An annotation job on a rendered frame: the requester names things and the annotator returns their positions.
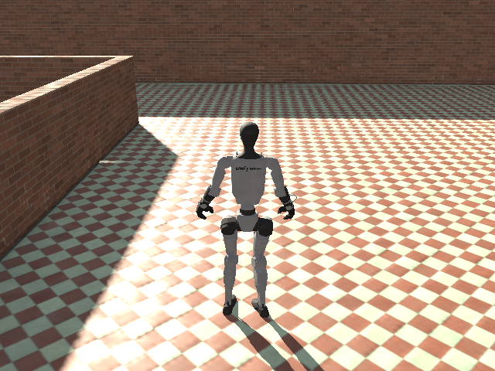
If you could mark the robot left shin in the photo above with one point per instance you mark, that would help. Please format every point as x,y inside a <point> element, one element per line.
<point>229,279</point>

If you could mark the robot right upper arm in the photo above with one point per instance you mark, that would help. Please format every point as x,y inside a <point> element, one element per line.
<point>276,174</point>

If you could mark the left robot thigh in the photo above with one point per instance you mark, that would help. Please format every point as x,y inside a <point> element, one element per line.
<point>229,230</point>

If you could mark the robot left upper arm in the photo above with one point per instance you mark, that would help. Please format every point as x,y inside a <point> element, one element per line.
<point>218,176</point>

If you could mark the right robot hand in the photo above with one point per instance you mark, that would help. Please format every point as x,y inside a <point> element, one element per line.
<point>291,212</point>

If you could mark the right robot forearm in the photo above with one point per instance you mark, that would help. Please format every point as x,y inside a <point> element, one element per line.
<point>286,201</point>

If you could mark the left robot hand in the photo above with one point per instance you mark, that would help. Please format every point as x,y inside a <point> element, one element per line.
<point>199,211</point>

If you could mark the left robot forearm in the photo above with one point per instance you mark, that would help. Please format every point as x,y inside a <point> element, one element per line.
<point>206,200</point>

